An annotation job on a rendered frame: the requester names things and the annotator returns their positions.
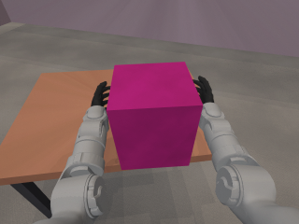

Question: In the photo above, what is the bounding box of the carton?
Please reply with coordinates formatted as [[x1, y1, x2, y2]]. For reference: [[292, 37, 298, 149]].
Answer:
[[107, 62, 204, 170]]

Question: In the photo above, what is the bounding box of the robot right upper arm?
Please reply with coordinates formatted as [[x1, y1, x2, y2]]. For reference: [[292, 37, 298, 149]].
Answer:
[[215, 163, 299, 224]]

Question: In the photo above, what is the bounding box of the table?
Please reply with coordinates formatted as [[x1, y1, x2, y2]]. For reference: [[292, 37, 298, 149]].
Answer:
[[0, 69, 212, 219]]

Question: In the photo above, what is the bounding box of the robot right forearm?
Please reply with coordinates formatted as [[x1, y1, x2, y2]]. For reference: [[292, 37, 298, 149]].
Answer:
[[198, 102, 277, 197]]

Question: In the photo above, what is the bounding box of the robot left upper arm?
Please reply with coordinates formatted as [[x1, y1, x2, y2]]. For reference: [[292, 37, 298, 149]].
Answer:
[[33, 174, 108, 224]]

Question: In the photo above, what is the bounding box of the robot left forearm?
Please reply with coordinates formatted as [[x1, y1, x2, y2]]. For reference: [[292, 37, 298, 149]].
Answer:
[[50, 105, 109, 211]]

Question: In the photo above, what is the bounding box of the robot right hand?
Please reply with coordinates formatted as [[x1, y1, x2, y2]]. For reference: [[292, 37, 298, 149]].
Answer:
[[192, 76, 214, 104]]

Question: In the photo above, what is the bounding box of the robot left hand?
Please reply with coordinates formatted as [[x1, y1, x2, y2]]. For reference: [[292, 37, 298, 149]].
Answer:
[[91, 81, 111, 110]]

